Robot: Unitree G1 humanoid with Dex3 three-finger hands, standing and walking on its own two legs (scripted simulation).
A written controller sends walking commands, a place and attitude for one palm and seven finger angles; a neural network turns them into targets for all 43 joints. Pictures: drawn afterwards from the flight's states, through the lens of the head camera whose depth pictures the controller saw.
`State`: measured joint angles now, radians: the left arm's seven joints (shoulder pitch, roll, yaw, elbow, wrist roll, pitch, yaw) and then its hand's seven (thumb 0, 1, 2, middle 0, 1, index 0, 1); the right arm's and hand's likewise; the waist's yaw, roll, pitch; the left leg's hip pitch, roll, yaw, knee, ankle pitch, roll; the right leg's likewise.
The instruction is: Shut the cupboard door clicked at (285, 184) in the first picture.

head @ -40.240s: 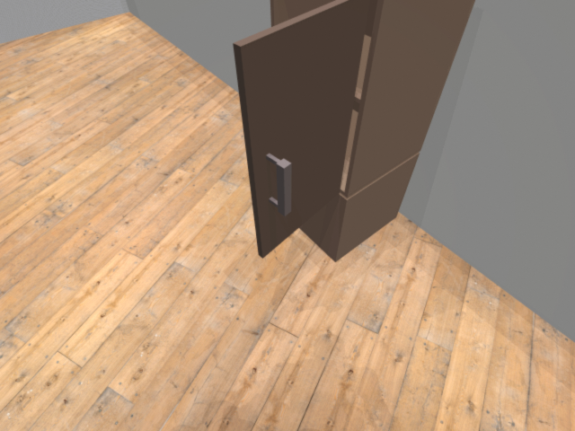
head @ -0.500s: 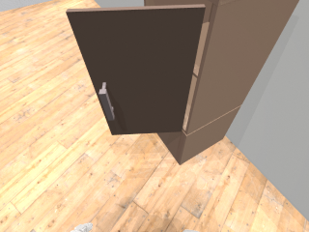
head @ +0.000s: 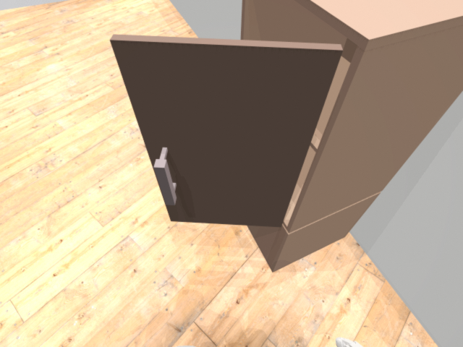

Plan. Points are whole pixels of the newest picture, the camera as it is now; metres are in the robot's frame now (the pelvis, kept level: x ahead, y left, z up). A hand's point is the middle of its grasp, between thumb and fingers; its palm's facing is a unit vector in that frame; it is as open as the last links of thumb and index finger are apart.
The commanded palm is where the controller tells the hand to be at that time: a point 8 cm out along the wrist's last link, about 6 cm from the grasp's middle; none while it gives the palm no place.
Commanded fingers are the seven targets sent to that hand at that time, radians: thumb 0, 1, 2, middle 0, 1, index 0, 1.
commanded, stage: come to a stop and stand still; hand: left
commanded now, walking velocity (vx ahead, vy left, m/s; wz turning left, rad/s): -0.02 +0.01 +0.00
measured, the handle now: (167, 177) +0.47 +0.20 -0.06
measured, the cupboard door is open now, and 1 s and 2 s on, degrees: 62 62 62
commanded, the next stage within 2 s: look again from close up in 0.68 s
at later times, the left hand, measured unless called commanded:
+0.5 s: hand out of the picture +0.06 +0.24 -0.16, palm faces -0.07 -0.97 -0.25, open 7.4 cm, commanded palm none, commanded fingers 0.00 0.90 0.90 -0.20 -0.30 -0.20 -0.30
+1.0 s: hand out of the picture +0.00 +0.24 -0.18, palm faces -0.06 -0.98 -0.18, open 7.4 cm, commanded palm none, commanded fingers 0.00 0.90 0.90 -0.20 -0.30 -0.20 -0.30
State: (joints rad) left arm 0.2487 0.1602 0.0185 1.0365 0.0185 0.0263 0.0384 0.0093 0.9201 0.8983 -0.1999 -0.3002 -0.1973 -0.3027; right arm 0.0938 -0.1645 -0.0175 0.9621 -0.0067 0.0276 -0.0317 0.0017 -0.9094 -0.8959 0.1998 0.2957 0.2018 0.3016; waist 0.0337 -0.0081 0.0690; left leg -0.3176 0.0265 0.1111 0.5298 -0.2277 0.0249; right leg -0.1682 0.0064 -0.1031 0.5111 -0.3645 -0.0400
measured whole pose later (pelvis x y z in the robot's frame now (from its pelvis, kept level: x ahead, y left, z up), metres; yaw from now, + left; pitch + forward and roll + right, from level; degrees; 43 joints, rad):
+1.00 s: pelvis -0.01 +0.06 +0.00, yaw -3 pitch +0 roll +0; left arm 0.29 0.18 -0.03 1.07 0.02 0.01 0.03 0.01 0.91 0.90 -0.20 -0.30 -0.20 -0.30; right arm 0.21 -0.18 0.03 1.07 0.00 -0.02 -0.02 0.01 -0.91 -0.90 0.20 0.30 0.20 0.30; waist 0.01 -0.03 0.05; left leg -0.20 -0.06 0.07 0.47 -0.27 0.09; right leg -0.15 -0.05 -0.02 0.45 -0.30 0.04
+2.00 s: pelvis -0.07 +0.01 -0.12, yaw +1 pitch +16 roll -2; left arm 0.40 0.24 0.19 0.05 -0.32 -0.53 -0.33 0.02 0.90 0.90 -0.57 -0.71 -0.57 -0.71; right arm 0.15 -0.25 0.02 0.52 0.03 -0.30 -0.05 0.01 -0.91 -0.90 0.20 0.30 0.20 0.30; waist 0.05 0.00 -0.15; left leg -1.05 -0.03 -0.05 1.33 -0.56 0.01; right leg -1.05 0.04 -0.16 1.27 -0.50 -0.10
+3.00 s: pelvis -0.04 +0.06 -0.10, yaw +0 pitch +18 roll -4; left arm 0.36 0.24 0.13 -0.01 -0.26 -0.41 -0.22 0.02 0.90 0.90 -1.29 -1.50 -1.29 -1.50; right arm 0.24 -0.25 0.03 0.47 0.01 -0.15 -0.03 0.01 -0.90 -0.90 0.20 0.30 0.20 0.30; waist 0.01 0.03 -0.17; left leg -1.00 -0.05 -0.01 1.27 -0.58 0.08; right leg -1.01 0.03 -0.11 1.18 -0.49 -0.04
